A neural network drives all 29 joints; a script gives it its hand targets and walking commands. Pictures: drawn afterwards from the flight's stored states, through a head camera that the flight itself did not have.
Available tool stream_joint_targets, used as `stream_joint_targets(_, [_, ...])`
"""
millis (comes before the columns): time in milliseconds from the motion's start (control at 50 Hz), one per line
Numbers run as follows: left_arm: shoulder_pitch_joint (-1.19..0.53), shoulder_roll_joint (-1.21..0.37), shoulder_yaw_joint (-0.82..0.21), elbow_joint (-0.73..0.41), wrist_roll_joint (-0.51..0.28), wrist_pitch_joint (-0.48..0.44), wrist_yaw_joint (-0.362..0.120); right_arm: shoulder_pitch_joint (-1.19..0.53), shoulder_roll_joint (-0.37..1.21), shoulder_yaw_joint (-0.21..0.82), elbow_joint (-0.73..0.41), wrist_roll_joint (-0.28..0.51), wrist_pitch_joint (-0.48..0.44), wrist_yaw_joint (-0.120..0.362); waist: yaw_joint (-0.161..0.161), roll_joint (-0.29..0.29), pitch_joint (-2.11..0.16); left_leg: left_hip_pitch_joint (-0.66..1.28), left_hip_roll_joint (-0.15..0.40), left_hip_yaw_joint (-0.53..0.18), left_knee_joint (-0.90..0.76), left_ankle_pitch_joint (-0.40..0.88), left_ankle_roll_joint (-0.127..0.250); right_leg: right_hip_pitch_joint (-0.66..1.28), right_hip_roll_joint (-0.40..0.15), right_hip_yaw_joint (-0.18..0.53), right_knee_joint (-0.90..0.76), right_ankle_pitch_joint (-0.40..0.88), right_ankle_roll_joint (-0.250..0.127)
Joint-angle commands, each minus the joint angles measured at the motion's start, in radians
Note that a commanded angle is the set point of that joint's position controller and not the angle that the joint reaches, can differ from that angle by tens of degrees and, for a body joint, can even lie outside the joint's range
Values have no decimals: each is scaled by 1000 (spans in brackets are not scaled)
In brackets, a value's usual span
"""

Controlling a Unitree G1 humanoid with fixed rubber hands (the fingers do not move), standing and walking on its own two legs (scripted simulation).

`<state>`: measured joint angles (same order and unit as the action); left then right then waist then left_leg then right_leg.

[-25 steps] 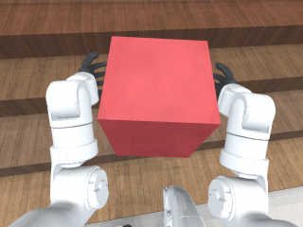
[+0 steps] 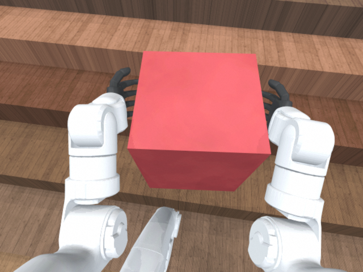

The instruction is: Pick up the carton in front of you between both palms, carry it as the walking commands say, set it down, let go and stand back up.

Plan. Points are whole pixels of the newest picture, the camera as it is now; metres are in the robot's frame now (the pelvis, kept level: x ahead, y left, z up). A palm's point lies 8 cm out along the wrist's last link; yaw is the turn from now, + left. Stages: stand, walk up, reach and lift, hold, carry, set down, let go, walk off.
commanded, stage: carry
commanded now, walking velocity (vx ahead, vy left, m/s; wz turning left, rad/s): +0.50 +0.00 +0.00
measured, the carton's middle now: (194, 130) +0.39 +0.06 +0.07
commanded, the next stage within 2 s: none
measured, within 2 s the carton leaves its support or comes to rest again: neither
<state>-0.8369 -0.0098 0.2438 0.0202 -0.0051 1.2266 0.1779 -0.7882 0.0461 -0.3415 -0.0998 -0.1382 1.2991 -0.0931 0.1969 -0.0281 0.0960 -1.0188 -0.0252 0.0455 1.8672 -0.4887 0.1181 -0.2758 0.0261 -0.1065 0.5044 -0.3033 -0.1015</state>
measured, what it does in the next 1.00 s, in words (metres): climbs: left foot 0.15 m higher, then right foot 0.15 m higher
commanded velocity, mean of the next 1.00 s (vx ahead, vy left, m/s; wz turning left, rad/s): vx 0.50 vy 0.00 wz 0.00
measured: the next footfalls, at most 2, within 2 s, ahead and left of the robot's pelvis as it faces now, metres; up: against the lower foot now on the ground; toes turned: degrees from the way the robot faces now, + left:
left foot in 0.12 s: +0.27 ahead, +0.11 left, +0.15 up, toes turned +5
right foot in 0.58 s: +0.60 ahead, -0.14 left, +0.30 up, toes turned -8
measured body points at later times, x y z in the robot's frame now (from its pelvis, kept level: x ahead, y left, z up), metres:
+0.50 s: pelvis +0.32 +0.01 +0.15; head +0.34 +0.02 +0.60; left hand +0.75 +0.11 +0.36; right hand +0.70 -0.19 +0.36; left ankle +0.23 +0.11 -0.59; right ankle +0.42 -0.11 -0.32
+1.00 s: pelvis +0.63 -0.02 +0.31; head +0.66 -0.04 +0.75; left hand +1.02 +0.15 +0.49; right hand +1.04 -0.16 +0.48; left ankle +0.76 +0.10 -0.18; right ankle +0.56 -0.14 -0.44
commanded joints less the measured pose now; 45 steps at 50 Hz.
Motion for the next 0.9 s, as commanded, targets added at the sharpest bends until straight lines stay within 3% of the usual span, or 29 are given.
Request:
stream_joint_targets(0, [-800, -1101, -714, -67, -531, 44, -328, -660, 741, 597, 90, 255, -33, 132, -73, -12, -529, -388, 78, -7, 77, -123, 33, 648, -277, 392, -113, 480, -173])
stream_joint_targets(20, [-799, -1076, -685, -29, -521, 53, -333, -675, 719, 583, 112, 250, -23, 122, -93, -36, -475, -360, 94, 22, -8, -105, 26, 577, -264, 346, -182, 378, -152])
stream_joint_targets(40, [-801, -1056, -644, 15, -510, 63, -337, -678, 703, 576, 135, 245, -12, 112, -139, -15, -424, -80, 111, 74, -309, -40, 16, 311, -222, 210, -328, 448, -137])
stream_joint_targets(60, [-822, -1031, -616, 44, -492, 75, -338, -717, 711, 579, 133, 258, 1, 107, -171, -52, -412, 288, 74, 148, -537, 82, 23, 29, -169, 46, -353, 739, -124])
stream_joint_targets(100, [-800, -997, -548, 104, -452, 110, -332, -799, 752, 614, 157, 322, 33, 107, -252, -209, -560, 633, -50, 258, -640, 258, 47, 18, -182, -19, -169, 1504, -122])
stream_joint_targets(120, [-801, -986, -526, 115, -433, 125, -327, -819, 786, 638, 146, 363, 48, 110, -334, -258, -640, 745, -69, 253, -758, 285, 40, 87, -205, -46, 27, 1692, -102])
stream_joint_targets(140, [-834, -984, -506, 105, -414, 142, -319, -888, 829, 652, 139, 414, 54, 119, -396, -125, -750, 944, -90, 148, -986, 393, 69, 95, -152, -28, 361, 1710, -44])
stream_joint_targets(160, [-831, -969, -485, 122, -374, 150, -310, -876, 898, 663, 155, 467, 58, 134, -450, -11, -747, 1070, -28, -41, -1276, 597, 112, -8, -52, 32, 749, 1060, 9])
stream_joint_targets(180, [-711, -972, -446, 181, -331, 155, -303, -815, 921, 662, 192, 494, 50, 151, -344, 333, -817, 1275, 321, -661, -1371, 1359, 326, -370, 158, 152, 1308, 77, 117])
stream_joint_targets(200, [-671, -946, -393, 195, -277, 149, -293, -848, 1013, 680, 176, 557, 48, 171, -333, 152, -911, 1269, 334, -732, -1333, 1196, 346, -421, 122, 322, 1527, 61, 71])
stream_joint_targets(240, [-770, -920, -347, 125, -212, 144, -277, -1104, 1109, 715, 47, 659, 31, 205, -288, -23, -674, 1094, 298, -659, -1367, 480, 227, -645, 24, 286, 1504, 28, 4])
stream_joint_targets(280, [-814, -867, -317, 101, -174, 132, -254, -1245, 1169, 744, 8, 734, 24, 225, -234, -56, -531, 965, 259, -494, -1435, 195, 134, -665, -40, 232, 1375, 70, -25])
stream_joint_targets(320, [-811, -833, -308, 123, -159, 123, -233, -1258, 1149, 717, 45, 747, 25, 232, -249, -71, -475, 943, 272, -415, -1479, 272, 119, -669, -59, 151, 1230, -11, -27])
stream_joint_targets(340, [-779, -821, -304, 149, -151, 127, -225, -1228, 1135, 685, 82, 736, 32, 230, -280, -40, -495, 997, 273, -367, -1488, 429, 142, -711, -39, 67, 1320, 5, -39])
stream_joint_targets(400, [-725, -840, -304, 251, -141, 152, -220, -1089, 1091, 592, 220, 661, 50, 227, -351, 97, -493, 1333, 349, -407, -1513, 520, 175, -1144, -75, 112, 1585, -202, -51])
stream_joint_targets(460, [-738, -864, -306, 322, -138, 159, -220, -1041, 1054, 525, 310, 607, 58, 240, -298, 49, -377, 1282, 289, -264, -1606, 346, 89, -1202, -132, 87, 1355, -225, -33])
stream_joint_targets(500, [-800, -904, -323, 328, -174, 165, -219, -1031, 1047, 486, 337, 580, 61, 244, -257, 99, -316, 888, 203, -41, -1848, 522, 79, -694, -117, -73, 839, -144, -25])
stream_joint_targets(540, [-822, -991, -371, 337, -239, 166, -224, -991, 1026, 437, 354, 533, 72, 237, -177, 295, -498, 820, 196, 122, -1648, 1542, 82, -250, 23, -203, 734, 28, -72])
stream_joint_targets(560, [-836, -1039, -391, 318, -285, 161, -229, -988, 1008, 430, 340, 506, 72, 232, -80, 381, -614, 901, 212, 144, -1429, 1817, 51, -126, 45, -199, 669, 98, -82])
stream_joint_targets(580, [-878, -1089, -417, 268, -327, 151, -236, -976, 1001, 418, 339, 476, 69, 225, 15, 362, -698, 944, 186, 160, -1141, 1826, 8, 39, 81, -159, 387, 182, -54])
stream_joint_targets(600, [-938, -1126, -459, 231, -367, 137, -243, -966, 1009, 412, 332, 446, 64, 216, 36, 179, -839, 840, 115, 56, -766, 1446, -69, 324, 21, 46, 181, 349, -103])
stream_joint_targets(620, [-926, -1142, -476, 192, -415, 112, -259, -901, 975, 393, 325, 401, 49, 210, -38, -156, -866, 458, -90, -21, -301, 309, -147, 503, -325, 713, -22, 725, -258])
stream_joint_targets(640, [-941, -1206, -491, 167, -460, 100, -273, -856, 926, 362, 328, 357, 43, 201, -81, -156, -969, 438, -95, -228, 16, 268, -98, 451, -346, 844, -2, 797, -338])
stream_joint_targets(680, [-1069, -1241, -547, 15, -518, 63, -293, -892, 913, 375, 271, 331, 30, 190, -103, -29, -823, 247, -16, -205, 74, 290, -39, 361, -294, 705, 27, 359, -256])
stream_joint_targets(720, [-1114, -1286, -595, -66, -567, 47, -301, -903, 894, 400, 209, 323, 20, 175, -137, -7, -692, 162, 32, -191, 6, 277, -10, 271, -276, 601, -32, 33, -185])
stream_joint_targets(740, [-1103, -1276, -606, -74, -569, 44, -301, -895, 892, 417, 193, 326, 16, 169, -136, 0, -656, 124, 51, -184, -28, 277, -1, 268, -284, 553, -39, -2, -163])
stream_joint_targets(800, [-1009, -1237, -605, -59, -531, 52, -296, -825, 890, 478, 186, 330, 7, 161, -104, 47, -650, 54, 61, -56, -150, 180, 18, 361, -317, 438, -80, 303, -199])
stream_joint_targets(840, [-937, -1198, -594, -40, -496, 66, -290, -808, 902, 524, 181, 347, 14, 160, -53, -42, -641, -236, 66, -76, 148, 19, 38, 556, -388, 486, -107, 411, -249])
stream_joint_targets(880, [-886, -1150, -577, -18, -462, 82, -286, -817, 896, 555, 189, 357, 27, 154, -21, -23, -590, -560, 97, -127, 310, -140, 44, 743, -420, 506, -111, 293, -235])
